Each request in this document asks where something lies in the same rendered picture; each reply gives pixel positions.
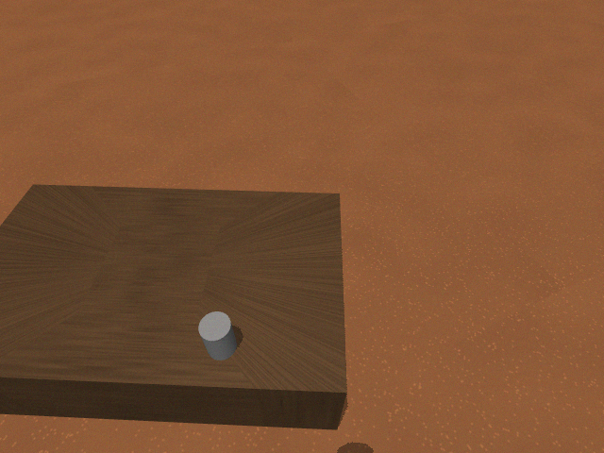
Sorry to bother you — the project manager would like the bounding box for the can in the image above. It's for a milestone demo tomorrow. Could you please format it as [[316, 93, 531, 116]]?
[[198, 311, 237, 361]]

